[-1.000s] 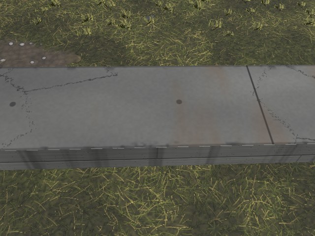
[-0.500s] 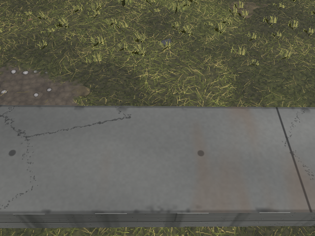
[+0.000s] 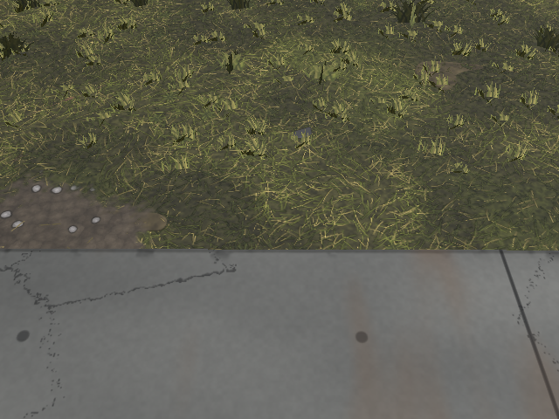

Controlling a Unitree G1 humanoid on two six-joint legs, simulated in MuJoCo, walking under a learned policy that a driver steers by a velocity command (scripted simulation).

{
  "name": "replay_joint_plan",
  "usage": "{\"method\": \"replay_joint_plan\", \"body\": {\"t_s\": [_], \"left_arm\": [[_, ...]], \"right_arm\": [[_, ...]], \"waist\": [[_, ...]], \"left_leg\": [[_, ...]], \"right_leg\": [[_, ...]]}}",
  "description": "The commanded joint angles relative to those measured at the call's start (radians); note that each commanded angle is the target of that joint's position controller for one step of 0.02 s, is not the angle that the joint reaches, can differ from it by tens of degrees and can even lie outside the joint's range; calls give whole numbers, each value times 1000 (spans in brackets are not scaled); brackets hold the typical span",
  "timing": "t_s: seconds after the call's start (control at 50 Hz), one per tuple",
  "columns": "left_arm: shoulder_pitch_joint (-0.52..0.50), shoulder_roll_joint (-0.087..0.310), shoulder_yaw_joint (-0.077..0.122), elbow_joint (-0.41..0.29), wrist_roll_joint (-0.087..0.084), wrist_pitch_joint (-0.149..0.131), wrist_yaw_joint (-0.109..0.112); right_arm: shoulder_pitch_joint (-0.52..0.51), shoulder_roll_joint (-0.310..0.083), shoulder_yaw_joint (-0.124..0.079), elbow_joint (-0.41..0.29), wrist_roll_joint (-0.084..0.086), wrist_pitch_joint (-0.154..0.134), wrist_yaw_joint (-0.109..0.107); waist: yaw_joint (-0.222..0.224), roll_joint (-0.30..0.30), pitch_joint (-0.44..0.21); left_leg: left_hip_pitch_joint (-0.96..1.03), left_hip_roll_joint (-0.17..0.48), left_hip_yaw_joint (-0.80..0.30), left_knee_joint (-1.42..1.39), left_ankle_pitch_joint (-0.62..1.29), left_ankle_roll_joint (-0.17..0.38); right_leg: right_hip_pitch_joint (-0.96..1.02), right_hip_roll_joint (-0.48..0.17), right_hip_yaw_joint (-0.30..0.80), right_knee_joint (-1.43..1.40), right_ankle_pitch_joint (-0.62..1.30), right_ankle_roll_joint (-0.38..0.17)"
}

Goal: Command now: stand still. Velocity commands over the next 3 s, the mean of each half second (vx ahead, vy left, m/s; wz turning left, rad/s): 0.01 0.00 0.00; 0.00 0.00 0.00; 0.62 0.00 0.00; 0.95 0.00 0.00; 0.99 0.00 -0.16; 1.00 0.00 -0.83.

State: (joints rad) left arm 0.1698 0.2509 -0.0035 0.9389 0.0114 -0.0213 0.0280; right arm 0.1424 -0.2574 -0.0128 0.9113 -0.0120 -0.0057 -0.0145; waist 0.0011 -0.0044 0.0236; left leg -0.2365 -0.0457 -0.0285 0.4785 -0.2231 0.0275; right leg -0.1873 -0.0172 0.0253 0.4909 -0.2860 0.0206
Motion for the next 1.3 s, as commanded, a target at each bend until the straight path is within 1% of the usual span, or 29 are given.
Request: {"method": "replay_joint_plan", "body": {"t_s": [0.02, 0.22, 0.46, 0.7, 0.98, 1.0, 1.02, 1.04, 1.06, 1.08, 1.1, 1.12, 1.14, 1.16, 1.18, 1.2, 1.22, 1.24, 1.26, 1.28, 1.3], "left_arm": [[-5, 125, 25, -18, -1, -9, 2], [5, 120, 24, 51, -2, -4, 7], [27, 113, 23, 100, -2, -1, 12], [63, 97, 23, 128, -4, -4, 15], [108, 76, 26, 146, -6, -7, 18], [136, 56, 22, 162, -5, -5, 19], [132, 74, 31, 156, -16, -2, 23], [121, 95, 39, 142, -22, -3, 25], [123, 99, 42, 131, -25, -11, 25], [133, 89, 42, 122, -31, -28, 23], [141, 81, 44, 115, -36, -47, 21], [163, 85, 50, 115, -37, -63, 18], [198, 102, 59, 117, -38, -75, 16], [233, 131, 71, 119, -41, -83, 12], [233, 158, 82, 111, -44, -86, 9], [210, 154, 84, 89, -45, -88, 6], [163, 154, 85, 62, -48, -88, 2], [97, 145, 83, 29, -52, -86, -3], [35, 132, 79, -4, -52, -85, -6], [-45, 101, 69, -45, -48, -95, -10], [-68, 54, 56, -91, -35, -123, -17]], "right_arm": [[-14, -108, -23, -20, 2, -4, -6], [-32, -114, -26, 57, 6, 0, -15], [-27, -107, -25, 121, 7, 0, -19], [-4, -95, -23, 158, 9, -1, -24], [31, -79, -24, 176, 11, -2, -29], [58, -58, -20, 189, 8, 0, -31], [60, -79, -29, 187, 19, 2, -35], [62, -95, -36, 179, 26, 0, -35], [60, -101, -39, 168, 28, -12, -32], [57, -91, -39, 155, 35, -32, -27], [45, -77, -39, 139, 40, -55, -23], [27, -65, -39, 124, 40, -76, -18], [-7, -47, -37, 102, 38, -94, -11], [-50, -21, -30, 75, 38, -110, -3], [-64, -7, -25, 57, 43, -122, 3], [-62, -24, -27, 50, 45, -129, 6], [-18, -24, -26, 55, 49, -134, 7], [52, -26, -29, 77, 52, -138, 7], [161, -52, -43, 120, 49, -140, 5], [338, -128, -75, 166, 47, -142, 3], [538, -263, -122, 207, 50, -135, 4]], "waist": [[-2, 3, -55], [1, 1, -45], [2, 2, -25], [0, 5, -13], [-1, 4, -4], [-2, 4, -47], [-2, 5, -26], [-3, 5, 16], [0, 8, 73], [4, 4, 106], [10, -6, 114], [21, -28, 103], [39, -64, 95], [54, -122, 91], [46, -178, 98], [34, -165, 108], [-1, -164, 118], [-47, -143, 119], [-100, -104, 79], [-183, 22, 16], [-230, 314, -57]], "left_leg": [[87, 64, -64, -65, 220, 25], [100, 65, -59, -84, 225, 20], [89, 63, -54, -103, 181, 16], [79, 61, -50, -111, 153, 14], [74, 59, -47, -111, 152, 13], [92, 44, -31, -120, 0, 12], [59, 21, -18, -101, -231, 22], [-5, 25, -34, -97, -430, 37], [-65, 45, -67, -102, -536, 54], [-95, 70, -96, -100, -528, 66], [-116, 86, -106, -87, -451, 70], [-146, 86, -95, -59, -373, 68], [-201, 68, -60, -11, -298, 57], [-262, 41, -2, 63, -205, 41], [-280, 46, 40, 131, -129, 41], [-252, 70, 37, 149, -124, 55], [-191, 77, 44, 91, -137, 73], [-61, 67, 60, -17, -122, 86], [139, 47, 57, -70, -75, 92], [363, 125, -111, -145, -107, 139], [619, 317, -455, -263, -165, 245]], "right_leg": [[-22, -33, 33, -87, 211, -22], [-1, -21, 20, -114, 204, -21], [-7, -13, 12, -134, 157, -21], [-18, -8, 8, -143, 129, -22], [-24, -5, 6, -146, 129, -26], [-7, 10, -11, -153, -1, -27], [-34, 29, -20, -131, -184, -42], [-84, 22, 2, -124, -365, -63], [-133, 0, 38, -129, -470, -86], [-147, -29, 78, -136, -471, -106], [-126, -57, 111, -145, -416, -124], [-80, -86, 149, -167, -380, -146], [-14, -124, 211, -216, -385, -177], [56, -189, 310, -295, -417, -216], [72, -271, 413, -361, -434, -253], [37, -299, 440, -379, -413, -262], [-8, -292, 409, -367, -374, -252], [-79, -240, 323, -330, -291, -224], [-178, -165, 217, -242, -152, -190], [-330, -62, 73, 17, 111, -134], [-589, 44, -72, 392, 122, -63]]}}
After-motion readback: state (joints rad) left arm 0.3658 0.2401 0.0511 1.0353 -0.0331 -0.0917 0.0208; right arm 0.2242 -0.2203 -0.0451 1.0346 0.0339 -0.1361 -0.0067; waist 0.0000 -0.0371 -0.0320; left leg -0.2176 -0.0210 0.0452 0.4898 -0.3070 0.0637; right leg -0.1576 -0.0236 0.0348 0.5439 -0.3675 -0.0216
